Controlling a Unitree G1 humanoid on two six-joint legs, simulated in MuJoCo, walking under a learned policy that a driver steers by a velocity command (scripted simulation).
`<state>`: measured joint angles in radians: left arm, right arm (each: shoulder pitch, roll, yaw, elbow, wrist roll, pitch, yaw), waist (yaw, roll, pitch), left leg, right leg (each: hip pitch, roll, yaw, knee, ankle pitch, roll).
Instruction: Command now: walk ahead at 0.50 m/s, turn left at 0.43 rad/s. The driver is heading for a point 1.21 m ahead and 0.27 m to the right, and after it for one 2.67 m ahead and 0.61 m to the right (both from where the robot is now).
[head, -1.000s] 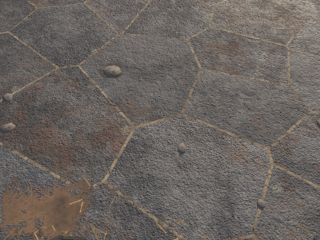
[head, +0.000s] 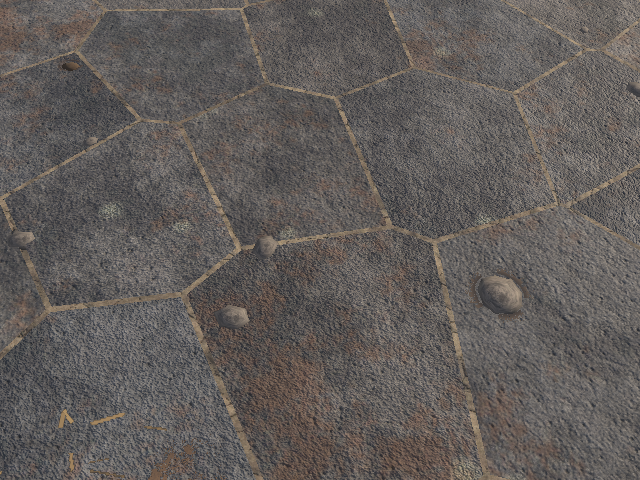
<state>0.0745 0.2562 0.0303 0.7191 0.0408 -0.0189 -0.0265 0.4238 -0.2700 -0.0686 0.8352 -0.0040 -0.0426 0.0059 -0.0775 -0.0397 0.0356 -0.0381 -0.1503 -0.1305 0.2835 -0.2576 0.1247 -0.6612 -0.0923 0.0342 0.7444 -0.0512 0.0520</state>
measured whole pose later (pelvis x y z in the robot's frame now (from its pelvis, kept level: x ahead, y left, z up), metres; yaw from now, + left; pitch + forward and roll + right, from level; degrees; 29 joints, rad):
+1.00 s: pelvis +0.52 -0.01 +0.00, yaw -13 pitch +1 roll +1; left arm 0.15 0.28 0.07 0.79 0.03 0.01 -0.06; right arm 0.39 -0.24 -0.05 0.89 -0.02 -0.09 -0.01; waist -0.04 -0.05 0.02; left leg -0.02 -0.02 0.22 0.24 -0.24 0.04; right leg -0.67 -0.08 0.00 0.91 -0.08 -0.03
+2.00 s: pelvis +1.02 -0.22 +0.00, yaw -29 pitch +0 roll +0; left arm 0.15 0.27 0.02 0.76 0.04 -0.04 -0.01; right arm 0.38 -0.25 -0.05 0.88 0.00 -0.05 0.02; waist -0.03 -0.04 0.06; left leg -0.17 -0.11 -0.06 0.33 -0.16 0.10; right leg -0.56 -0.04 0.05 0.96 -0.28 0.02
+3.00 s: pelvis +1.09 -0.27 +0.00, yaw +4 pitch +0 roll -1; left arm 0.23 0.30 0.06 0.77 0.02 0.07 0.01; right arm 0.21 -0.27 -0.04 0.72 -0.02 0.03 0.00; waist 0.00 -0.03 0.05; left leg -0.20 -0.09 -0.09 0.41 -0.19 0.08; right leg -0.41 -0.01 0.01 0.87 -0.38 0.03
